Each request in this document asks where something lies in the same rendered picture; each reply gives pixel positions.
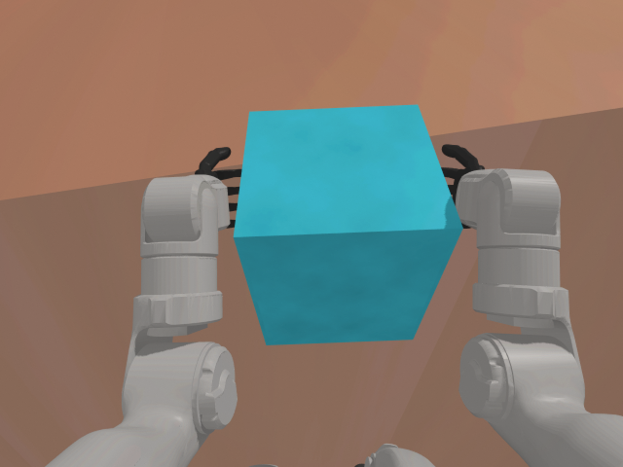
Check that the carton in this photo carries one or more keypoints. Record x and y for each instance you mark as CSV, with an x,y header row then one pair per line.
x,y
345,223

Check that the left robot upper arm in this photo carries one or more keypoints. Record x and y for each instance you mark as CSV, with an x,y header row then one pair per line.
x,y
176,394

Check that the robot left hand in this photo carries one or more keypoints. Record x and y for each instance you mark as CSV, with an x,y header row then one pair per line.
x,y
209,162

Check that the robot right hand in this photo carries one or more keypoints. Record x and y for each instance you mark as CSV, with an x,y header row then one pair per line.
x,y
466,159

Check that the left robot forearm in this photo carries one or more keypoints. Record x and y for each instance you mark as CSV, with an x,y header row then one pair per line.
x,y
180,221

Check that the right robot forearm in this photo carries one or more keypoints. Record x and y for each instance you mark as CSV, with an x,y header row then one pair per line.
x,y
516,213

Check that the robot right thigh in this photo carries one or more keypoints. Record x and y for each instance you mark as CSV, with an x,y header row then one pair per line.
x,y
397,457

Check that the right robot shin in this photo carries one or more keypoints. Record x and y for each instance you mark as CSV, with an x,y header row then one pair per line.
x,y
386,446

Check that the right robot upper arm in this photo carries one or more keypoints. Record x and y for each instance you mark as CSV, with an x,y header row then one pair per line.
x,y
530,390

